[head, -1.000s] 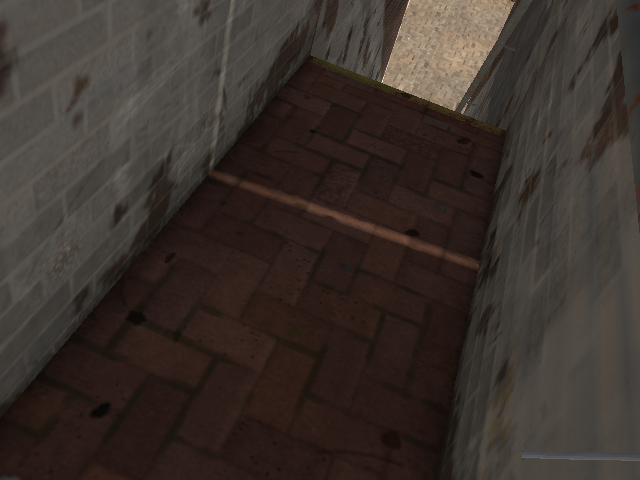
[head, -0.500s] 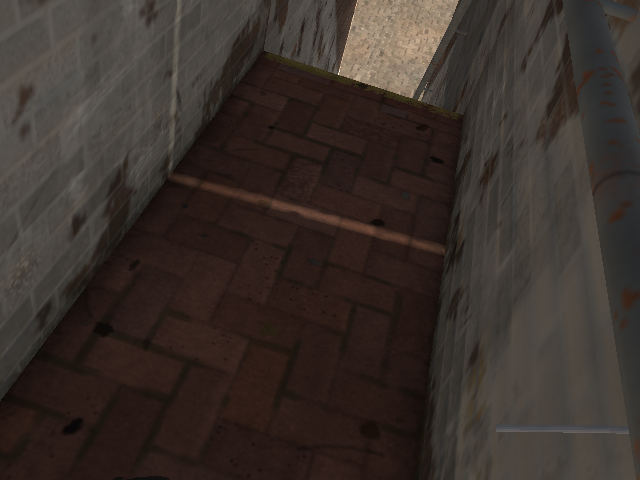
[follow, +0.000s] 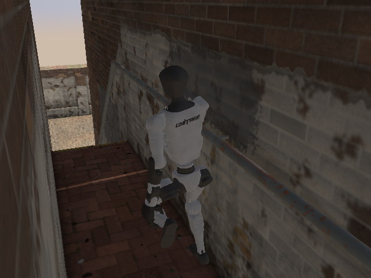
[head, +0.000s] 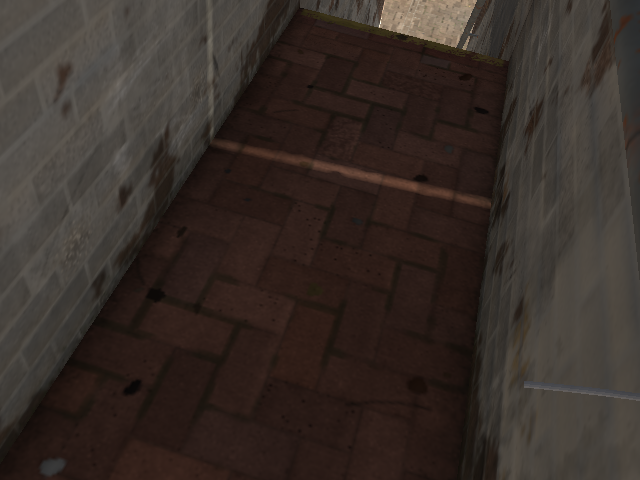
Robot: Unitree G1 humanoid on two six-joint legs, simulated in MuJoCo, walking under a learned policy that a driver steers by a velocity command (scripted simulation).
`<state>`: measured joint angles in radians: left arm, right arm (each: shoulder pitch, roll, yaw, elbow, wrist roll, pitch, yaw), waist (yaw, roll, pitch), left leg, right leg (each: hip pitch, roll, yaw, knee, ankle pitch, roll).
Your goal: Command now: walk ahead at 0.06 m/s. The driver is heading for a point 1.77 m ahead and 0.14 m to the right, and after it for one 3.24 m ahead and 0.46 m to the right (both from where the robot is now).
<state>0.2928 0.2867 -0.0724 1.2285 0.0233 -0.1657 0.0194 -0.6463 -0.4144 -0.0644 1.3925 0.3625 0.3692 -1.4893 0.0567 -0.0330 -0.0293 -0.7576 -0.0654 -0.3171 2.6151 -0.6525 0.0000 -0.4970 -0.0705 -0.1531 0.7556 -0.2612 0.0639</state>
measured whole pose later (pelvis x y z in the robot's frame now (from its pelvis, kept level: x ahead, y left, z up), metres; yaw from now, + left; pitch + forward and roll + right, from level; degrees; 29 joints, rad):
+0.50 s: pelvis +0.04 +0.05 +0.04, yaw +1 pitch +2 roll +1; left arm 0.31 0.31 -0.18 0.99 0.00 0.06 0.03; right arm -0.50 -0.46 -0.08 1.27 0.26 0.16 -1.50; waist -0.01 0.02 -0.07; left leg -0.32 0.10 -0.14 1.08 -0.69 -0.08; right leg -0.23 -0.21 -0.05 0.31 -0.11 0.15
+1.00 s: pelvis +0.09 +0.02 +0.05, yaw -2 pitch +4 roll +1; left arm 0.30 0.43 -0.12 0.97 0.04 0.02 0.06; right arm -0.35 -0.29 0.04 1.10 0.33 0.07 -1.49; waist -0.12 -0.10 -0.08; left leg -0.77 -0.17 -0.31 2.17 -0.63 -0.06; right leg -0.20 -0.15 -0.03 0.31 -0.16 0.11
